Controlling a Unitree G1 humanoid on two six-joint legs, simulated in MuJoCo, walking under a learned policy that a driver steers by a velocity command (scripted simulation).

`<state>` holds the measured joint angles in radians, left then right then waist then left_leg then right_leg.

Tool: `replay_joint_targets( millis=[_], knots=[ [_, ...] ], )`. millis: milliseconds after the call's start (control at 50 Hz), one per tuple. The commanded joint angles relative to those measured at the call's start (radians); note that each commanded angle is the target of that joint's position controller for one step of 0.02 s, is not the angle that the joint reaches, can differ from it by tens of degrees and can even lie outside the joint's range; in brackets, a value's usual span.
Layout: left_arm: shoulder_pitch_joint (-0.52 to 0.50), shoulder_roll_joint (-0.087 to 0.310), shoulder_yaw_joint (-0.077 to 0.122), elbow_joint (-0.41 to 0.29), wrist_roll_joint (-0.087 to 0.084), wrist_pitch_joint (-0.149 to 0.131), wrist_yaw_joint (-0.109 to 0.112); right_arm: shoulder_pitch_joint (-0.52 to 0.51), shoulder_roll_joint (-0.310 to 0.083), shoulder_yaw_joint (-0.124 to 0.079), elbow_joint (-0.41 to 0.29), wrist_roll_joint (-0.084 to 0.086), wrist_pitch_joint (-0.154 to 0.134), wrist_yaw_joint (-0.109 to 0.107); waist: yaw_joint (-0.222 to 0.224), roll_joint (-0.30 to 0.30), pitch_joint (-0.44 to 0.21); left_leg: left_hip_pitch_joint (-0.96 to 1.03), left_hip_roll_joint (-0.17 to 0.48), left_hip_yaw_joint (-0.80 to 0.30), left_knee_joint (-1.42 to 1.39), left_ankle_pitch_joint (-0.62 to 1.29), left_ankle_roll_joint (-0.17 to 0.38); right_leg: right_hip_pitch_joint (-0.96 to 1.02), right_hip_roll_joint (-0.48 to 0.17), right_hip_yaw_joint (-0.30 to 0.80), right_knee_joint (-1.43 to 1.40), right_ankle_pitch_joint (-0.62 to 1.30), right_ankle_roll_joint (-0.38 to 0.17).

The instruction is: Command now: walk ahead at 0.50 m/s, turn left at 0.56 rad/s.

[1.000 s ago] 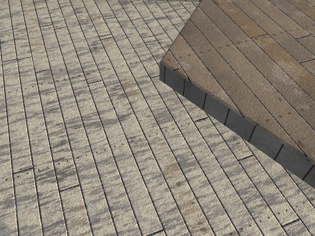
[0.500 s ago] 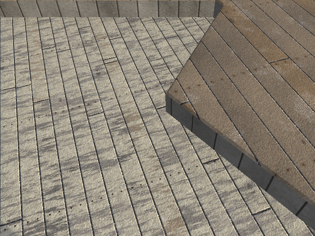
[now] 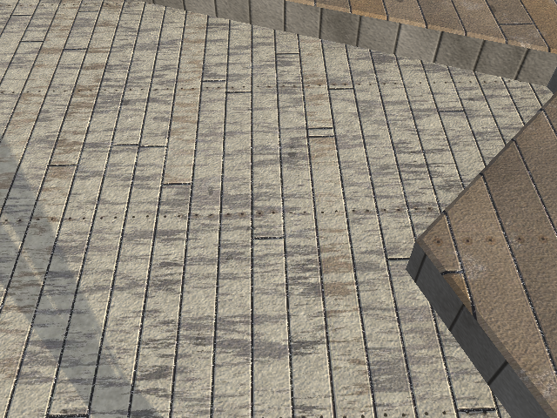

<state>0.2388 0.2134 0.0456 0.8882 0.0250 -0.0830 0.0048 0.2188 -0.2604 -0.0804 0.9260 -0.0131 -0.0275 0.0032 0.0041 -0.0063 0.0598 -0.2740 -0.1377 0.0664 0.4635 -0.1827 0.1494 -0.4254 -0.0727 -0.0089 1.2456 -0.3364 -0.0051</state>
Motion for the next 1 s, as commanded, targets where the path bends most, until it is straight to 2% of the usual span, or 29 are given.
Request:
replay_joint_targets(
  millis=[20,60,140,280,300,340,360,380,400,420,440,460,480,500,540,580,660,720,740,800,840,860,880,900,920,940,960,980,1000],
  knots=[
    [0.068,0.087,0.018,-0.06,0.026,0.031,-0.007,0.047,-0.103,-0.016,-0.041,0.015,-0.038,-0.007,0.035,-0.016,-0.05,0.114,0.29,-0.335,-0.234,0.403,0.17,-0.132,-0.045,0.033,-0.093,0.006,0.035],
    [0.01,0.083,0.016,-0.087,0.025,0.045,-0.014,0.08,-0.135,-0.023,-0.04,0.013,-0.046,-0.005,0.025,0.008,-0.044,0.097,0.254,-0.308,-0.246,0.396,0.15,-0.156,-0.042,0.01,-0.184,0.07,0.055],
    [-0.159,0.091,0.012,-0.151,0.018,0.052,-0.021,0.166,-0.14,-0.024,-0.039,0.013,-0.039,-0.001,-0.038,0.052,-0.028,0.163,0.233,-0.321,-0.253,0.356,0.099,-0.24,-0.03,-0.002,-0.377,0.229,0.067],
    [-0.332,0.091,-0.006,-0.22,0.006,0.033,-0.034,0.277,-0.127,-0.008,-0.011,-0.001,-0.045,-0.015,-0.109,0.081,-0.004,0.34,0.275,-0.325,-0.215,0.471,0.064,-0.23,0.02,-0.027,-0.626,0.318,0.008],
    [-0.329,0.101,-0.005,-0.224,0.005,0.029,-0.034,0.272,-0.135,-0.009,-0.012,-0.004,-0.046,-0.018,-0.102,0.086,-0.001,0.356,0.289,-0.33,-0.202,0.513,0.057,-0.205,0.028,-0.026,-0.652,0.3,-0.009],
    [-0.227,0.129,0.005,-0.203,0.004,0.019,-0.028,0.223,-0.159,-0.011,-0.02,-0.006,-0.051,-0.023,-0.039,0.095,-0.022,0.339,0.296,-0.314,-0.132,0.678,0.022,-0.043,0.064,-0.029,-0.713,0.23,-0.048],
    [-0.128,0.15,0.016,-0.172,0.002,0.013,-0.02,0.211,-0.171,-0.013,-0.02,-0.008,-0.054,-0.021,0.004,0.093,-0.069,0.336,0.282,-0.298,-0.03,0.803,0.009,0.08,0.099,-0.043,-0.733,0.19,-0.066],
    [0.022,0.169,0.027,-0.126,0.004,0.004,-0.008,0.195,-0.169,-0.011,-0.02,-0.006,-0.056,-0.016,0.077,0.056,-0.146,0.289,0.237,-0.254,0.147,0.793,-0.008,0.266,0.094,-0.041,-0.79,0.225,-0.092],
    [0.182,0.232,0.042,-0.105,0.026,-0.004,0.007,0.204,-0.119,0.005,-0.046,0.0,-0.061,-0.011,0.132,-0.027,-0.267,0.123,0.186,-0.222,0.415,0.51,-0.024,0.507,-0.099,0.168,-0.799,0.116,-0.143],
    [0.227,0.337,0.07,-0.089,0.041,0.003,0.002,0.36,-0.029,0.019,-0.046,0.038,-0.058,-0.007,0.067,-0.274,-0.373,-0.198,-0.008,-0.134,0.761,-0.251,-0.069,0.735,-0.362,0.657,-0.898,0.074,-0.297],
    [0.16,0.255,0.058,-0.088,0.004,0.018,-0.01,0.32,-0.116,0.008,-0.03,0.0,-0.053,-0.013,0.048,-0.141,-0.292,-0.308,0.04,-0.194,0.848,-0.307,-0.053,0.638,-0.341,0.766,-0.981,-0.059,-0.297],
    [0.058,0.18,0.04,-0.107,-0.007,0.019,-0.014,0.225,-0.117,0.006,-0.048,-0.007,-0.052,-0.007,0.025,-0.055,-0.131,-0.331,0.095,-0.194,0.831,-0.215,-0.054,0.487,-0.299,0.582,-0.993,-0.07,-0.271],
    [0.015,0.134,0.028,-0.106,-0.001,0.013,-0.018,0.163,-0.099,0.013,-0.063,-0.008,-0.054,-0.001,0.019,-0.006,-0.07,-0.316,0.128,-0.185,0.777,-0.158,-0.057,0.389,-0.244,0.454,-1.016,0.036,-0.243],
    [0.015,0.119,0.021,-0.093,0.001,0.006,-0.015,0.142,-0.089,0.013,-0.07,-0.013,-0.047,0.005,0.003,-0.029,-0.044,-0.292,0.153,-0.173,0.728,-0.14,-0.061,0.337,-0.199,0.358,-1.033,0.138,-0.216],
    [0.049,0.115,0.016,-0.057,-0.005,-0.008,-0.012,0.169,-0.066,0.02,-0.065,-0.028,-0.028,0.018,-0.023,-0.081,-0.047,-0.231,0.168,-0.149,0.676,-0.122,-0.079,0.28,-0.158,0.261,-1.06,0.286,-0.201],
    [0.09,0.126,0.019,-0.031,-0.015,-0.022,-0.015,0.147,-0.052,0.025,-0.071,-0.031,-0.019,0.025,-0.03,-0.077,-0.046,-0.264,0.184,-0.122,0.636,-0.102,-0.096,0.29,-0.147,0.207,-1.081,0.363,-0.211],
    [0.144,0.134,0.019,0.003,-0.019,-0.02,-0.015,-0.037,-0.037,0.039,-0.133,-0.027,-0.017,0.036,-0.002,-0.065,0.003,-0.365,0.23,-0.06,0.457,0.03,-0.133,0.309,-0.11,0.126,-1.139,0.371,-0.206],
    [0.184,0.143,0.02,0.024,-0.021,-0.019,-0.016,-0.148,-0.014,0.055,-0.167,-0.018,-0.02,0.039,0.026,-0.069,0.012,-0.318,0.219,-0.024,0.273,0.128,-0.141,0.313,-0.089,0.074,-1.135,0.425,-0.185],
    [0.193,0.144,0.018,0.032,-0.02,-0.019,-0.015,-0.169,-0.01,0.059,-0.171,-0.017,-0.022,0.038,0.03,-0.065,0.02,-0.294,0.205,-0.012,0.222,0.146,-0.141,0.319,-0.088,0.056,-1.115,0.518,-0.179],
    [0.228,0.141,0.012,0.059,-0.015,-0.011,-0.01,-0.181,-0.009,0.062,-0.166,-0.013,-0.031,0.023,0.036,-0.075,-0.007,-0.213,0.16,0.003,0.139,0.162,-0.124,0.382,-0.101,0.028,-1.007,0.792,-0.152],
    [0.207,0.148,0.012,0.063,-0.014,-0.006,-0.005,-0.135,-0.027,0.056,-0.148,-0.018,-0.04,0.012,0.012,-0.095,-0.032,-0.14,0.138,-0.012,0.094,0.133,-0.098,0.414,-0.11,0.038,-0.928,0.865,-0.13],
    [0.187,0.151,0.012,0.063,-0.017,-0.003,0.0,-0.069,-0.041,0.05,-0.12,-0.022,-0.046,0.006,-0.018,-0.09,-0.054,-0.067,0.121,-0.014,0.04,0.14,-0.082,0.427,-0.101,0.042,-0.857,0.893,-0.115],
    [0.174,0.148,0.01,0.064,-0.025,0.001,0.002,0.033,-0.055,0.043,-0.079,-0.034,-0.06,0.0,-0.065,-0.051,-0.096,0.065,0.114,-0.009,-0.059,0.24,-0.064,0.41,-0.064,0.021,-0.726,0.86,-0.091],
    [0.193,0.126,0.002,0.049,-0.032,-0.001,0.007,0.137,-0.11,0.031,-0.051,-0.05,-0.074,-0.009,-0.087,0.01,-0.185,0.277,0.242,-0.106,-0.023,0.573,-0.04,0.288,-0.021,-0.002,-0.56,0.62,-0.062],
    [0.337,0.026,-0.022,0.046,-0.06,0.003,0.01,0.213,-0.183,0.012,-0.046,-0.057,-0.068,-0.011,-0.054,0.216,-0.357,0.577,0.554,-0.387,0.076,1.065,0.116,0.053,0.092,-0.054,-0.233,-0.08,-0.032],
    [0.354,0.088,-0.004,0.084,-0.061,0.026,0.022,0.214,-0.147,0.016,-0.046,0.008,-0.052,-0.005,-0.071,0.184,-0.453,0.546,0.583,-0.479,0.038,1.129,0.198,0.026,0.143,0.037,-0.097,-0.313,-0.028],
    [0.285,0.115,0.007,0.076,-0.038,0.041,0.023,0.133,-0.106,0.027,-0.058,0.022,-0.046,-0.004,-0.042,0.104,-0.333,0.418,0.527,-0.39,-0.021,0.984,0.176,0.001,0.102,0.078,-0.075,-0.277,-0.026],
    [0.217,0.096,0.004,0.065,-0.019,0.047,0.019,0.048,-0.054,0.044,-0.066,0.015,-0.044,-0.009,-0.019,0.089,-0.213,0.296,0.479,-0.335,-0.075,0.847,0.138,-0.021,0.077,0.074,-0.114,-0.23,-0.025],
    [0.185,0.081,0.002,0.065,-0.011,0.056,0.014,-0.005,-0.022,0.057,-0.067,0.01,-0.043,-0.016,0.007,0.084,-0.142,0.183,0.435,-0.276,-0.13,0.746,0.103,0.011,0.05,0.075,-0.176,-0.185,-0.015]
  ],
)
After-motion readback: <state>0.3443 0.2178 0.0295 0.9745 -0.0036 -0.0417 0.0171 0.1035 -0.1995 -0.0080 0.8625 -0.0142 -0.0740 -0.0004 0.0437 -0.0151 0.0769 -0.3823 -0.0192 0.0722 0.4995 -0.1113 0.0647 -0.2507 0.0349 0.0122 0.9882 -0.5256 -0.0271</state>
